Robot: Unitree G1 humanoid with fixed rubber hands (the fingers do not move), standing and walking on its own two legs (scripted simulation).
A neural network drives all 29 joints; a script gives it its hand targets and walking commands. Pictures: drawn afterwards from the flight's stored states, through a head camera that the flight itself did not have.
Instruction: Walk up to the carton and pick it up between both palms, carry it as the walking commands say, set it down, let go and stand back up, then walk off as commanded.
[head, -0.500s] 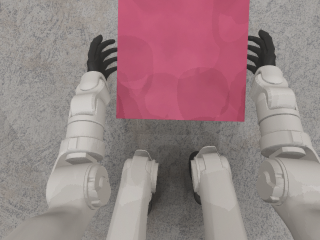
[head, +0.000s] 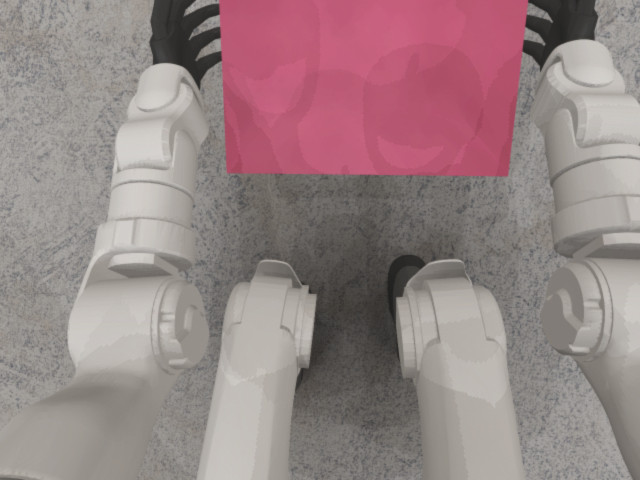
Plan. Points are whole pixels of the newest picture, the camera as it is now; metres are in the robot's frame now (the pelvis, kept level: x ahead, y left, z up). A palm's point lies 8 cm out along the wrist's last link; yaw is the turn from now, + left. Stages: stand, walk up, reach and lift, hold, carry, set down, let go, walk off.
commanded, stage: set down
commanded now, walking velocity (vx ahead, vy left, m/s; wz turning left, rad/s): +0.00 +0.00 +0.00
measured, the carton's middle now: (364, 41) +0.57 -0.04 -0.21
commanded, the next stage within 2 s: none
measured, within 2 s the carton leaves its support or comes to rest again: rests again in 1.12 s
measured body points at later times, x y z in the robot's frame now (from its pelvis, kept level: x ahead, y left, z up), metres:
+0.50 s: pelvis -0.01 +0.00 -0.04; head +0.36 -0.01 +0.20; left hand +0.55 +0.15 -0.22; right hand +0.55 -0.23 -0.21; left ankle +0.11 +0.11 -0.37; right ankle +0.14 -0.11 -0.37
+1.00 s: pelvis -0.01 +0.00 -0.05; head +0.36 -0.01 +0.20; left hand +0.54 +0.16 -0.23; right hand +0.54 -0.22 -0.23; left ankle +0.11 +0.11 -0.37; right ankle +0.14 -0.11 -0.37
